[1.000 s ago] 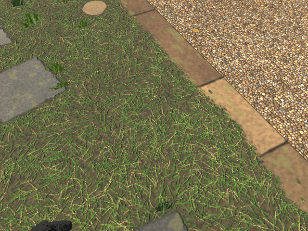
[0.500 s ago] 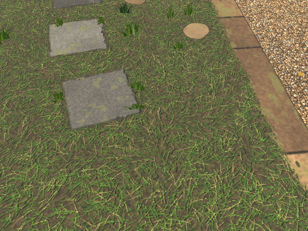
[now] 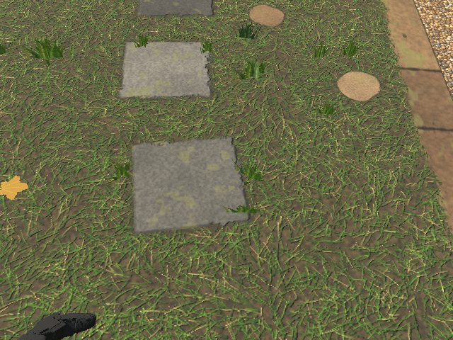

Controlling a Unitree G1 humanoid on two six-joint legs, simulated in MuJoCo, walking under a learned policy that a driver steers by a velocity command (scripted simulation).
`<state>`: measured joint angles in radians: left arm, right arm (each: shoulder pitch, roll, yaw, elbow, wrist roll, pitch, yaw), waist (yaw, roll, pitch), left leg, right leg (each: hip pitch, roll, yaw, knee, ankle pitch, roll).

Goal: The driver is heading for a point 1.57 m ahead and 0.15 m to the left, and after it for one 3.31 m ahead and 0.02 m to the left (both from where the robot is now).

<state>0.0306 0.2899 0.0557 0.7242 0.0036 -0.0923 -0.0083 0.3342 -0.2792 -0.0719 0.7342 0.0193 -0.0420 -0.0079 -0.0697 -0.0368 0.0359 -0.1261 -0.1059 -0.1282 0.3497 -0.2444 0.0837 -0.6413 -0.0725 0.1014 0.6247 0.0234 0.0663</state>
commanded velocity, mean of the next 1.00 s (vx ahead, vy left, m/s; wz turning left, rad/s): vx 0.22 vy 0.00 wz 0.34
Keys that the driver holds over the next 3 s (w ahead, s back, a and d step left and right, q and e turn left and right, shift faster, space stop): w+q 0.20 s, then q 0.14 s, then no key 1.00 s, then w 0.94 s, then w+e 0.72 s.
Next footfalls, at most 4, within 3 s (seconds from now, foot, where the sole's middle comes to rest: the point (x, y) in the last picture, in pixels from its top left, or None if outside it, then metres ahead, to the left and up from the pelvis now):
0.14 right None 0.26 -0.14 -0.78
0.58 left None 0.37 0.14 -0.78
0.88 right None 0.39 -0.12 -0.78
2.08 right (195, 230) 0.82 0.04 -0.78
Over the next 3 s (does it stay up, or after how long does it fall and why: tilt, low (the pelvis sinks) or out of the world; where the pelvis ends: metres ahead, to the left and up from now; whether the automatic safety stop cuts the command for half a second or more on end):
stays up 1.09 0.24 -0.01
